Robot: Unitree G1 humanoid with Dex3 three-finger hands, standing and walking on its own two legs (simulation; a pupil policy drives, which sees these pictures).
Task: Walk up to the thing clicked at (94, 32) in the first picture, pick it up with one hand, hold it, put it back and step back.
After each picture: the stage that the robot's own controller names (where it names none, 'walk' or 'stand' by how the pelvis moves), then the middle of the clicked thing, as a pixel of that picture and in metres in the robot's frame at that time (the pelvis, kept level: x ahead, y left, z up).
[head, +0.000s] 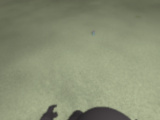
stand; (93, 33) +2.02 +0.06 -0.72
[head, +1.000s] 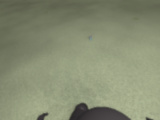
walk; (90, 38) +1.88 +0.28 -0.72
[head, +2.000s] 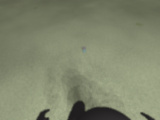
walk; (84, 49) +1.27 +0.29 -0.70
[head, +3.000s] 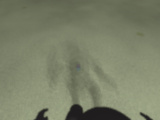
walk; (78, 67) +0.80 +0.23 -0.71
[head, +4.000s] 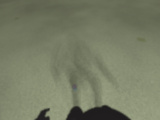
walk; (74, 87) +0.46 +0.25 -0.71
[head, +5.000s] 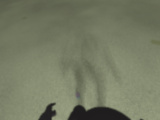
stand; (77, 95) +0.33 +0.22 -0.70
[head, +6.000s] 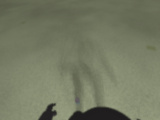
stand; (77, 101) +0.31 +0.20 -0.72
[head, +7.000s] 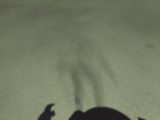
stand; (77, 101) +0.30 +0.21 -0.72
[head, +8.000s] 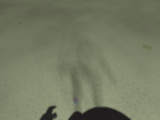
stand; (75, 101) +0.31 +0.22 -0.73
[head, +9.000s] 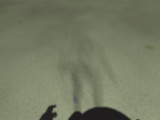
stand; (75, 100) +0.30 +0.22 -0.73
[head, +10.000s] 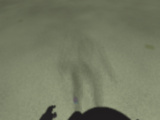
stand; (75, 100) +0.29 +0.22 -0.73
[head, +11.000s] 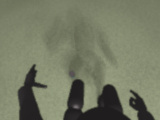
go down; (72, 74) +0.35 +0.22 -0.49
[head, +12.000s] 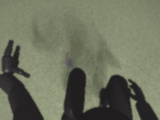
go down; (69, 63) +0.39 +0.25 -0.32
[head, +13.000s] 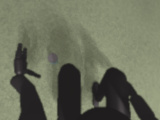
close in; (53, 59) +0.36 +0.28 -0.24
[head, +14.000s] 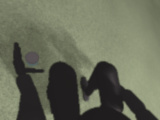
close; (32, 59) +0.36 +0.29 -0.21
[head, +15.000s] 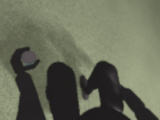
close; (29, 59) +0.35 +0.30 -0.21
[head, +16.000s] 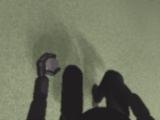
lift; (52, 65) +0.30 +0.29 -0.10
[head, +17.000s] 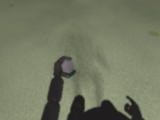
lift; (68, 70) +0.32 +0.18 +0.04
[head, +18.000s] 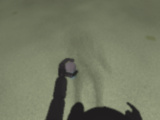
hold; (71, 70) +0.33 +0.17 +0.01
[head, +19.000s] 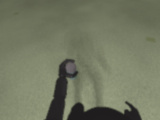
hold; (71, 71) +0.33 +0.17 +0.01
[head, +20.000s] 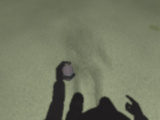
crouch; (68, 73) +0.32 +0.19 -0.04
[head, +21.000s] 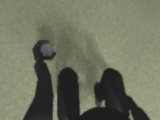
lower; (49, 52) +0.42 +0.29 -0.11
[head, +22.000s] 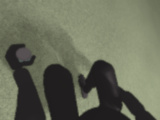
lower; (25, 56) +0.38 +0.30 -0.22
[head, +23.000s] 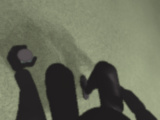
lower; (26, 57) +0.36 +0.31 -0.21
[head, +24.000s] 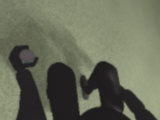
lower; (28, 58) +0.36 +0.31 -0.22
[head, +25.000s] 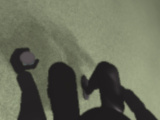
lower; (29, 60) +0.34 +0.31 -0.22
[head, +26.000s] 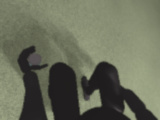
open; (35, 61) +0.35 +0.29 -0.22
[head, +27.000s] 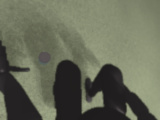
stand; (44, 58) +0.34 +0.28 -0.23
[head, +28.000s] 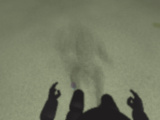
stand; (73, 85) +0.33 +0.22 -0.57
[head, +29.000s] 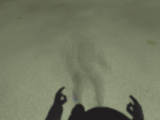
stand; (75, 98) +0.31 +0.22 -0.66
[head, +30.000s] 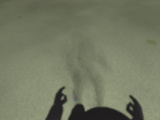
stand; (75, 98) +0.31 +0.22 -0.66
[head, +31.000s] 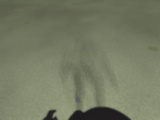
stand; (77, 100) +0.32 +0.21 -0.72
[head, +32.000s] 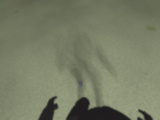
walk; (80, 84) +0.42 +0.20 -0.70
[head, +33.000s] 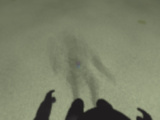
walk; (78, 64) +0.72 +0.22 -0.70
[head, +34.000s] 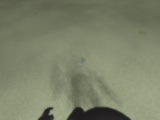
stand; (83, 61) +1.01 +0.22 -0.70
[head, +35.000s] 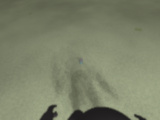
stand; (81, 61) +0.99 +0.26 -0.72
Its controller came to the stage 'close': yes
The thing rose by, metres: 0.72
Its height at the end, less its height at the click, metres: +0.00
